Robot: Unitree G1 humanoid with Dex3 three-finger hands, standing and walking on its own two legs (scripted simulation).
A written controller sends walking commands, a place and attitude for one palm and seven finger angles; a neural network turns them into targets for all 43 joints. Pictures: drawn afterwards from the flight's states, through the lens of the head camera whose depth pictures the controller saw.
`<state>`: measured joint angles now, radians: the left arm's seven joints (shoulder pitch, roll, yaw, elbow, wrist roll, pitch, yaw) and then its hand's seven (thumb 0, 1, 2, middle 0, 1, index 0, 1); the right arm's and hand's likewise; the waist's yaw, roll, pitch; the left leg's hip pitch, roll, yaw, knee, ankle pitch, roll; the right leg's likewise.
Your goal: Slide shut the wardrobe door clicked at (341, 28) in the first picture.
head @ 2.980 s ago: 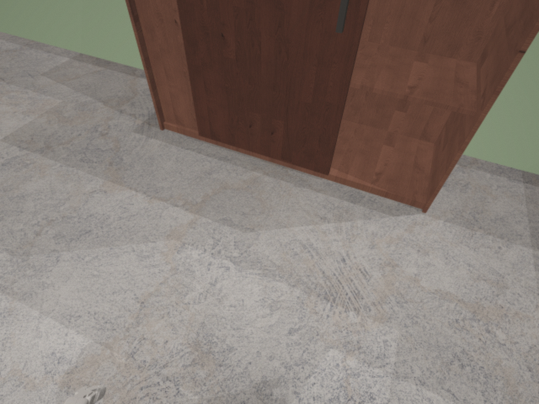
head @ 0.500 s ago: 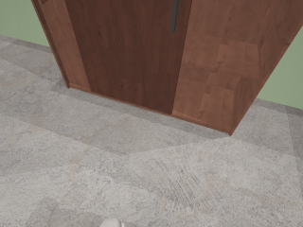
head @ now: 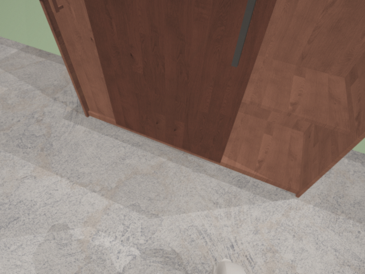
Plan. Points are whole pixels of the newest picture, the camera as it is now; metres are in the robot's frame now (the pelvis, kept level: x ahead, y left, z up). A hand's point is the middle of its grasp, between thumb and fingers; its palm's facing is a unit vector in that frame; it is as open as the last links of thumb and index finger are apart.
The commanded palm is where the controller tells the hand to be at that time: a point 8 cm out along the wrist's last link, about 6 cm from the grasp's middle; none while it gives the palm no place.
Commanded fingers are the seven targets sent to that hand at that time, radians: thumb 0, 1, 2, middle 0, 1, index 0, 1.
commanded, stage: turn to face it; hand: left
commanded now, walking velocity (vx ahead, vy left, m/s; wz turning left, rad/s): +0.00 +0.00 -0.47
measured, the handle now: (247, 21) +0.86 -0.15 +0.16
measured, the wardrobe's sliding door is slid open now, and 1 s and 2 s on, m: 0.50 0.50 0.50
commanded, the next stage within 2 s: take the last steps up to it in 0.58 s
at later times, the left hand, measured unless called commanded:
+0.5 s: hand (136, 234) +0.24 +0.14 -0.18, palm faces -0.09 -0.98 -0.19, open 7.3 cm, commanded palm none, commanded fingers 0.00 0.90 0.90 -0.20 -0.30 -0.20 -0.30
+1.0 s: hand (145, 228) +0.26 +0.12 -0.18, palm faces -0.22 -0.95 -0.21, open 7.4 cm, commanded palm none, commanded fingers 0.00 0.90 0.90 -0.20 -0.30 -0.20 -0.30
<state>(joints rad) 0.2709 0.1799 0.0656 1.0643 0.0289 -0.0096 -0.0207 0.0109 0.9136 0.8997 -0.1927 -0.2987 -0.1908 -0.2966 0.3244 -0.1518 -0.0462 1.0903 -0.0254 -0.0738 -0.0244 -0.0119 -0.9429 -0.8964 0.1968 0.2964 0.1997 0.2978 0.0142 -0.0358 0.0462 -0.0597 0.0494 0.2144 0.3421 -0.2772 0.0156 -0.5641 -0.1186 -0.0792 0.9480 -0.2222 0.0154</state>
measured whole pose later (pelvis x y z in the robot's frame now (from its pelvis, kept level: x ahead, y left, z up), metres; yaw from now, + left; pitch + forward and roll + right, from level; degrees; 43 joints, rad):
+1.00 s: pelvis +0.18 -0.05 -0.01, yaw -15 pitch -1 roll -1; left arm 0.26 0.16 0.05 1.05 0.02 -0.02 -0.01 0.01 0.91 0.90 -0.19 -0.30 -0.19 -0.30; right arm 0.34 -0.19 -0.05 1.11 -0.03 0.03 -0.01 0.00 -0.91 -0.90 0.20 0.30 0.20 0.30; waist -0.02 0.05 0.02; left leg -0.32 0.12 0.11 0.82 -0.47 -0.02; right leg -0.17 -0.01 -0.12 0.51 -0.33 -0.03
